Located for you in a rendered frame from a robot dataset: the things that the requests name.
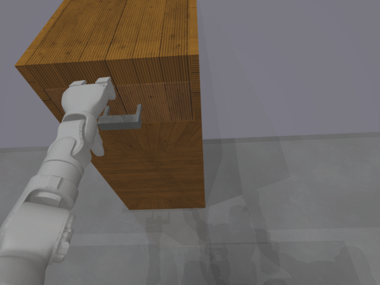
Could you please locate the left robot forearm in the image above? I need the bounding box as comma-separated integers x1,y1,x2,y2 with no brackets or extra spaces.
0,110,97,247

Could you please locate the robot left upper arm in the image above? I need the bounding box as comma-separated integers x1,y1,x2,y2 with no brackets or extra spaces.
0,201,75,285

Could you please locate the cabinet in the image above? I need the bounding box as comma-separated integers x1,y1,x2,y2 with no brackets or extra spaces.
14,0,205,210

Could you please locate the handle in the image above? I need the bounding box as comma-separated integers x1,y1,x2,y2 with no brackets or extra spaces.
97,104,142,131

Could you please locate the left robot hand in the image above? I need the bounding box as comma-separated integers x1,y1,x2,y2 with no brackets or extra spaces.
61,77,116,157

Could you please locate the drawer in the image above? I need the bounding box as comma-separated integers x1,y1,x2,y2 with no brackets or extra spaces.
44,81,193,122

